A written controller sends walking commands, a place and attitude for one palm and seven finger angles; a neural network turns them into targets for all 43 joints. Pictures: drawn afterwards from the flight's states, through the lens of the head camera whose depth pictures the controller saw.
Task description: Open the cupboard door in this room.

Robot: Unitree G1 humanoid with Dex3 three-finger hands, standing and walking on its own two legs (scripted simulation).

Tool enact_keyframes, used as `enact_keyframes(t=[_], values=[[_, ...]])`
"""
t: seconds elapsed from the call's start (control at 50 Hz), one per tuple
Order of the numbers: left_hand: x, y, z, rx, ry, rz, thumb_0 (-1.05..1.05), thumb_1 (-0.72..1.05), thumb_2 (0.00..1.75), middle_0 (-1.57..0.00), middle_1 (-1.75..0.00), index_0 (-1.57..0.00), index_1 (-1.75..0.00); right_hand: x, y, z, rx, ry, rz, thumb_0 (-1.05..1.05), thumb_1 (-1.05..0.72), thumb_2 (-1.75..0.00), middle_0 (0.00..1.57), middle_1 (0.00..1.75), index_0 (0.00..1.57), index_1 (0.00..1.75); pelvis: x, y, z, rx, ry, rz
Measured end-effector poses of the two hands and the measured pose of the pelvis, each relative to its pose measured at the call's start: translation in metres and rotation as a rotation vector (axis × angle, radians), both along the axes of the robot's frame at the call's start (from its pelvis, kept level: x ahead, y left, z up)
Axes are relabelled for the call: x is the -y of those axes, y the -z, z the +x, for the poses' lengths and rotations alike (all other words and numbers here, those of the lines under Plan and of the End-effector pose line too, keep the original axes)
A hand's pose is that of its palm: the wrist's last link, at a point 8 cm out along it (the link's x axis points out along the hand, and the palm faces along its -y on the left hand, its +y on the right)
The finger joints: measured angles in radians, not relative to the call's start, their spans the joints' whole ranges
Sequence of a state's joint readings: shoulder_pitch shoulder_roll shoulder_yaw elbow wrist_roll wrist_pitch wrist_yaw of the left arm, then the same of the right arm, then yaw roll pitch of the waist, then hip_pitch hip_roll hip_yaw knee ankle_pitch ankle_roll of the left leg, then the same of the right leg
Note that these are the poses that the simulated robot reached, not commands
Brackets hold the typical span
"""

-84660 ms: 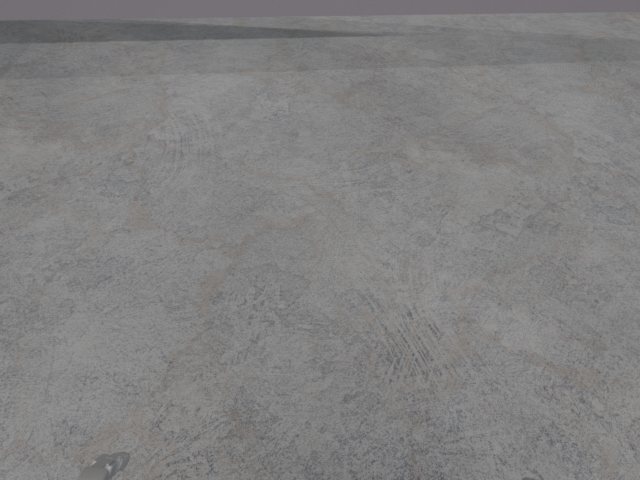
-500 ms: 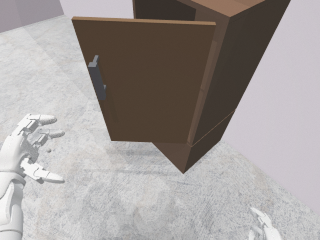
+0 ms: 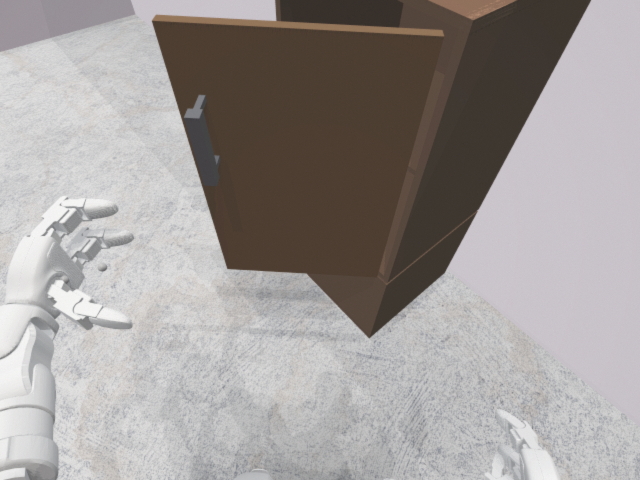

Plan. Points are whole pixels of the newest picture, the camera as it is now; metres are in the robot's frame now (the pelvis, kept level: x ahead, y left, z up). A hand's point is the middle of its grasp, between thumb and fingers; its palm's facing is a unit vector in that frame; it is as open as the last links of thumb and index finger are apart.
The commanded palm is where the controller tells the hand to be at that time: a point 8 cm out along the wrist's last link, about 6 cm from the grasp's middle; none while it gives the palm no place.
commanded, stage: move the hooked fingers beside the handle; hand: left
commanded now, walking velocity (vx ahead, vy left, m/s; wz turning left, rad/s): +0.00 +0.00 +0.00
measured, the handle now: (206, 141) +0.58 +0.22 +0.07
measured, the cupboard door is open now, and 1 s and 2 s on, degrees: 47 47 47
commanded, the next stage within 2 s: none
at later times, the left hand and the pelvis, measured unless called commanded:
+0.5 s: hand (130, 214) +0.41 +0.28 +0.08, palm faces +0.00 -1.00 -0.01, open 14.0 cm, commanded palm +0.39 +0.33 +0.08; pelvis +0.01 +0.01 -0.01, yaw -2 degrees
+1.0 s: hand (142, 182) +0.47 +0.28 +0.08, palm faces +0.01 -1.00 -0.02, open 14.0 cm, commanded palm +0.46 +0.33 +0.07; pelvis +0.01 +0.01 -0.02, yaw -2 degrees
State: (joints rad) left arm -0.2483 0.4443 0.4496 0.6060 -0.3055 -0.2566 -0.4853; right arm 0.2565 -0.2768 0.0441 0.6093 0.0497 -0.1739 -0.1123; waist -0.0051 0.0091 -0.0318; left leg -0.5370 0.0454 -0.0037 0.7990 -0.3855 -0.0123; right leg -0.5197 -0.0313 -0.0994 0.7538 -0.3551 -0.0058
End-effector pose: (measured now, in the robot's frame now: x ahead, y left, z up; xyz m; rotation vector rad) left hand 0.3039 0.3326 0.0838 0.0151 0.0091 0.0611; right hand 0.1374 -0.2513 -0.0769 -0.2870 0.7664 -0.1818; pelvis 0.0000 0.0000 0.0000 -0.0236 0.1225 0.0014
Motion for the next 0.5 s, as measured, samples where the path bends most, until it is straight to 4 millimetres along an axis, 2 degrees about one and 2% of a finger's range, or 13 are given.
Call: enact_keyframes(t=[0.14,0.28,0.4,0.5], values=[[0.016,-0.006,0.036,0.008,0.078,-0.002,-0.01,-0.5,0.3,-0.3,-1.2,-0.3,-1.2,0.003,0.005,-0.022,-0.056,0.049,-0.002,0.02,-0.91,-0.9,0.21,0.3,0.2,0.3,-0.005,0.001,0.001,-0.025,0.013,0.001],[0.007,0.007,0.057,-0.049,0.027,-0.007,-0.01,-0.49,0.3,-0.3,-1.2,-0.3,-1.2,0.005,0.01,-0.048,-0.135,0.09,0.001,0.01,-0.91,-0.9,0.21,0.3,0.2,0.3,-0.007,0.002,0.004,-0.049,0.031,0.004],[-0.001,0.001,0.069,0.006,0.023,0.013,-0.01,-0.49,0.3,-0.3,-1.2,-0.3,-1.2,0.007,0.016,-0.066,-0.227,0.113,-0.011,0.01,-0.91,-0.9,0.21,0.3,0.2,0.3,-0.009,0.004,0.006,-0.07,0.032,-0.004],[0.002,0.002,0.086,-0.008,0.058,-0.011,-0.01,-0.5,0.3,-0.3,-1.2,-0.3,-1.2,0.007,0.019,-0.073,-0.27,0.13,-0.019,0.01,-0.91,-0.9,0.21,0.3,0.2,0.3,-0.012,0.005,0.008,-0.087,0.027,-0.008]])
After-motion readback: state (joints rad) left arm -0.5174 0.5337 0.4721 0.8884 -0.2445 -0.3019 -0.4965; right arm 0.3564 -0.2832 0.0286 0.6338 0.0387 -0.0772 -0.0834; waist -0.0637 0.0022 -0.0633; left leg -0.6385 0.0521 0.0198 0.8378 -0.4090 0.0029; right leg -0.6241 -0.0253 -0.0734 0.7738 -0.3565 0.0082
